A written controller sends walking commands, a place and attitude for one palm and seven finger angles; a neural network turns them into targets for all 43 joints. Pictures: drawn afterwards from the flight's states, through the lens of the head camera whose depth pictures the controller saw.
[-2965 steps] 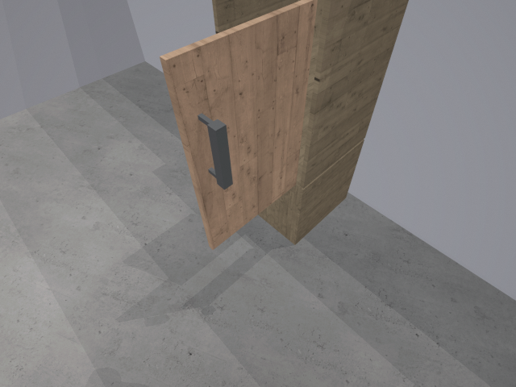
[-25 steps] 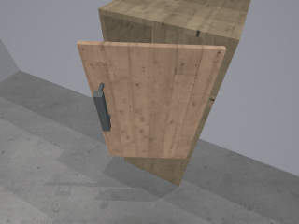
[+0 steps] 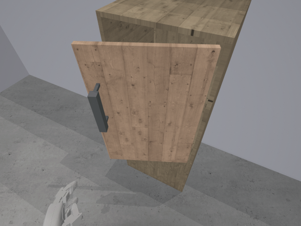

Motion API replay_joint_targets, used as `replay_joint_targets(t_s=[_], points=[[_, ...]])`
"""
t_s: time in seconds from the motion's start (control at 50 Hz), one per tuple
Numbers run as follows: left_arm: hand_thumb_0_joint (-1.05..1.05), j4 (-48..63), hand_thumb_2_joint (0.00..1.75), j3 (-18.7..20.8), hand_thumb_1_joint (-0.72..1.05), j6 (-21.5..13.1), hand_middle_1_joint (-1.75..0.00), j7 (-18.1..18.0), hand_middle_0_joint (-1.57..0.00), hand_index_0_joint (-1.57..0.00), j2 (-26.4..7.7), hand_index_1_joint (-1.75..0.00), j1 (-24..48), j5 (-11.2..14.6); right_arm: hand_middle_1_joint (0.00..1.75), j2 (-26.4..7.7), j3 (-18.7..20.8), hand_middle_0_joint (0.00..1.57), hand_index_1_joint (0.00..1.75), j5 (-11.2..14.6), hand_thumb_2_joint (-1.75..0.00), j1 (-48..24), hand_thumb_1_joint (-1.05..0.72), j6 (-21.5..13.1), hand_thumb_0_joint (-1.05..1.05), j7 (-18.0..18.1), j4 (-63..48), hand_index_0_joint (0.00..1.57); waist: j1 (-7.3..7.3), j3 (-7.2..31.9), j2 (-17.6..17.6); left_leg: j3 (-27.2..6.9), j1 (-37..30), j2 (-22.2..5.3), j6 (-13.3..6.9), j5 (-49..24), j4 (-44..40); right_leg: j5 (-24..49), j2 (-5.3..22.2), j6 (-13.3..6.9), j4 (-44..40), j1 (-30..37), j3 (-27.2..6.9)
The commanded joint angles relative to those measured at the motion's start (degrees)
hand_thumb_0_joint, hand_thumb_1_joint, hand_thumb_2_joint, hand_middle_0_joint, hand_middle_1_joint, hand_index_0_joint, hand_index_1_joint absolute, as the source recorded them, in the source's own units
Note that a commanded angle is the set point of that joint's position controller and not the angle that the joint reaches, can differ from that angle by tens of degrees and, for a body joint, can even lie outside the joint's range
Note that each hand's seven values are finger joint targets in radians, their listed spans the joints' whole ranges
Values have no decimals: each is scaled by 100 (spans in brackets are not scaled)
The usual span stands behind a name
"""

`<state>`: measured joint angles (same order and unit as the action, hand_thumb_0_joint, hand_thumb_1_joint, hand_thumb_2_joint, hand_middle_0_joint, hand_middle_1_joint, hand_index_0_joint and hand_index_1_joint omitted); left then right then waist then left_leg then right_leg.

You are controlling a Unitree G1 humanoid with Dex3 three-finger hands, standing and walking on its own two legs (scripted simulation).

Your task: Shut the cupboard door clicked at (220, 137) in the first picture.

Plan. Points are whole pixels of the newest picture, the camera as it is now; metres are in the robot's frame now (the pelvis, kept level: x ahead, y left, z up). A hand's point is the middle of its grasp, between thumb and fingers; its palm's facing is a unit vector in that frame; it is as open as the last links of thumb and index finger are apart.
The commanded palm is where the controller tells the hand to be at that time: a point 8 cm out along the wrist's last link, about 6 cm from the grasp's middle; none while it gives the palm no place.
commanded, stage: raise the hand and make a fist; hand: left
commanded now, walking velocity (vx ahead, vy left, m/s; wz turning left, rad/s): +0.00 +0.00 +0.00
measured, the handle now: (100, 108) +0.46 +0.18 +0.05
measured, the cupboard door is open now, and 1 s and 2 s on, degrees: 24 24 24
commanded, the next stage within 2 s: bring the fist close to the handle in 1.76 s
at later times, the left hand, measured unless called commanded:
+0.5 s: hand (92, 207) +0.18 +0.15 -0.01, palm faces -0.06 -1.00 -0.04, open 5.0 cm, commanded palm +0.15 +0.21 -0.01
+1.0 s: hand (81, 191) +0.20 +0.18 +0.02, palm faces -0.03 -1.00 -0.04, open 3.2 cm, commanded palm +0.18 +0.23 +0.03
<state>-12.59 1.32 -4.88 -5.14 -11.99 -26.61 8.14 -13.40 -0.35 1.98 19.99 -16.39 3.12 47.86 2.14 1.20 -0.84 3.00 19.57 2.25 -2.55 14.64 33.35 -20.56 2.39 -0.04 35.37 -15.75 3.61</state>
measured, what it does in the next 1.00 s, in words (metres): lowers itself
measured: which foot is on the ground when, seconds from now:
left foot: down 0.00-1.00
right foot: down 0.00-1.00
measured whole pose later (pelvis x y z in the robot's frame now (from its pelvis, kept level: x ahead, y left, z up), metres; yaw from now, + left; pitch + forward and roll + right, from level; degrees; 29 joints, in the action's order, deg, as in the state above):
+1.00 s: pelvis -0.01 +0.00 -0.05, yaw -1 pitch +10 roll -3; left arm 7.9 7.1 -18.8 12.2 -14.8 -26.0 15.9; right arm -14.1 -0.7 2.2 14.8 -11.6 3.2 28.4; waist 0.2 6.7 -1.8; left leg 1.1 42.5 -0.9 -2.4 25.3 58.2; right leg -28.8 -0.2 -0.7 55.5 -36.2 4.8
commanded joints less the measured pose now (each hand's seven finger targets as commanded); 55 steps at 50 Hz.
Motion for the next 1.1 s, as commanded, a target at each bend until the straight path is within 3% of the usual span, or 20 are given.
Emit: replay_joint_targets(t_s=[0.0,0.04,0.06,0.08,0.1,0.16,0.18,0.22,0.28,0.34,0.4,0.42,0.48,0.52,0.58,0.64,0.72,0.84,1.0,1.08], points=[[0,-10,90,164,90,-1726,-46,833,-35,-35,413,-46,-525,327,30,-778,434,20,30,-122,-90,-1002,-90,-581,0,-192,-1442,20,-268,-46,1475,-600,1249,-168,316,654,749,-712,-250,-146,448,-2265,255],[0,-22,90,490,90,-2723,-50,1631,-38,-38,265,-50,-848,634,30,-767,537,20,30,-168,-90,-1121,-90,-531,0,-325,-1709,20,-509,420,1702,-435,2002,-80,346,552,1544,-769,-207,-179,1014,-2535,-34],[0,95,90,722,90,-3170,-52,2054,-40,-40,1,-52,-916,738,30,-786,580,20,30,-163,-90,-1202,-90,-482,0,-369,-1873,20,-556,627,1503,-382,2333,-44,358,506,1876,-562,-134,-190,1255,-2492,-275],[0,22,90,1119,90,-3429,-54,2402,-42,-42,-471,-54,-920,745,30,-786,622,20,30,-117,-90,-1186,-90,-420,0,-415,-1982,20,-618,808,981,-358,2544,-41,355,360,2172,-189,-48,-222,1495,-2411,-565],[0,320,90,1313,90,-3424,-56,2566,-44,-44,-673,-56,-932,802,30,-792,624,20,30,-86,-90,-1310,-90,-351,0,-414,-2262,20,-713,1148,599,-248,2629,10,290,355,2289,-182,-32,-211,1586,-2296,-717],[0,1587,90,1511,90,-2786,-62,2565,-49,-49,-981,-62,-330,1031,30,-720,575,20,30,20,-90,-1480,-90,-93,0,-261,-2778,20,-697,1608,-247,-129,2596,23,185,459,2461,-475,25,-103,1388,-2094,-1167],[0,1971,90,1641,90,-2621,-64,2440,-51,-51,-1126,-64,-121,1056,30,-696,567,20,30,21,-90,-1373,-90,-9,0,-197,-2800,20,-600,1601,-163,-231,2554,-42,158,452,2502,-465,-37,-60,1368,-2205,-1172],[0,2827,90,1561,90,-2579,-68,2192,-55,-55,-1002,-68,207,1054,30,-594,543,20,30,19,-90,-1211,-90,51,0,-99,-2835,20,-384,1706,-241,-301,2433,-140,110,277,2685,-106,-25,66,1304,-2235,-1271],[0,3566,90,1147,90,-2906,-74,2139,-60,-60,-912,-74,928,975,30,-602,441,20,30,-46,-90,-953,-90,10,0,33,-2638,20,45,1587,-201,-462,2360,-257,49,73,2970,528,-110,173,1454,-2629,-1186],[0,3014,90,896,90,-2906,-80,2462,-66,-66,-752,-80,807,1033,30,-659,393,20,30,-35,-90,-901,-90,-62,0,117,-2411,20,154,1431,-116,-541,2471,-306,55,153,3033,544,-170,153,1543,-2836,-992],[0,2443,90,1013,90,-2395,-86,2752,-71,-71,-883,-86,564,1099,30,-710,366,20,30,44,-90,-907,-90,-34,0,173,-2420,20,30,1526,102,-555,2577,-296,46,236,2944,254,-132,212,1365,-2616,-1061],[0,2405,90,1061,90,-2189,-88,2799,-73,-73,-891,-88,394,1133,30,-701,359,20,30,64,-90,-938,-90,-19,0,173,-2489,20,-82,1642,133,-543,2565,-272,47,228,2844,208,-88,236,1275,-2405,-1104],[0,2452,90,1513,90,-1692,-94,2627,-79,-79,-1104,-94,29,1187,30,-635,365,20,30,79,-90,-1043,-90,92,0,187,-2601,20,-380,1911,191,-537,2318,-246,50,-25,2530,413,-90,209,1232,-1915,-960],[0,2717,90,1537,90,-1615,-98,2428,-82,-82,-990,-98,-79,1199,30,-564,366,20,30,55,-90,-1024,-90,142,0,178,-2669,20,-430,1980,259,-537,2105,-254,76,-176,2298,741,-108,177,1289,-1799,-743],[0,2816,90,1603,90,-1764,-104,2098,-88,-88,-1015,-104,-36,1122,30,-556,343,20,30,7,-90,-1042,-90,169,0,166,-2641,20,-449,1767,298,-561,1950,-264,81,-246,2100,773,-231,62,1406,-1909,-455],[0,2871,90,1225,90,-2007,-110,2025,-93,-93,-723,-110,-137,1062,30,-580,340,20,30,-7,-90,-948,-90,132,0,103,-2646,20,-343,1650,94,-559,1744,-257,99,-188,1935,583,-298,-21,1464,-2154,-228],[0,2975,90,996,90,-2074,-118,1982,-101,-101,-744,-118,-23,971,30,-699,333,20,30,-3,-90,-894,-90,102,0,92,-2711,20,-259,1453,-7,-586,1633,-266,81,178,1757,-16,-351,-90,1358,-2375,-138],[0,3391,90,1057,90,-1971,-130,1778,-112,-112,-903,-130,220,891,30,-736,274,20,30,12,-90,-828,-90,124,0,95,-2794,20,-256,1502,-401,-676,1210,-307,109,256,1439,-29,-406,-150,1302,-2278,20],[0,3209,90,950,90,-1560,-146,1767,-126,-126,-836,-146,439,841,30,-766,184,20,30,35,-90,-780,-90,234,0,58,-2840,20,-189,1213,-355,-740,969,-333,137,172,1176,223,-445,-158,1080,-2028,92],[0,3226,90,1086,90,-1392,-150,1830,-130,-130,-1009,-150,687,850,30,-785,131,20,30,39,-90,-783,-90,242,0,56,-2846,20,-210,1181,-348,-769,816,-339,140,91,1064,325,-461,-176,960,-1848,82]])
